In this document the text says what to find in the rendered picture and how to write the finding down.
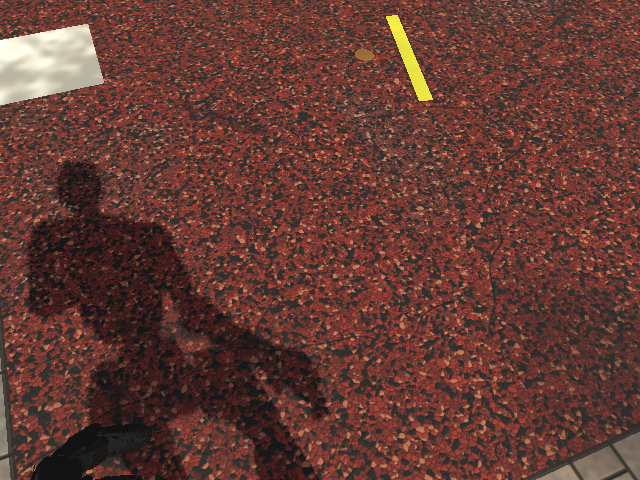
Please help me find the robot left hand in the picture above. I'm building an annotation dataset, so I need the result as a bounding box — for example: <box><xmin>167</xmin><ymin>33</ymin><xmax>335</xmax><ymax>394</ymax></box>
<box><xmin>30</xmin><ymin>423</ymin><xmax>152</xmax><ymax>480</ymax></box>

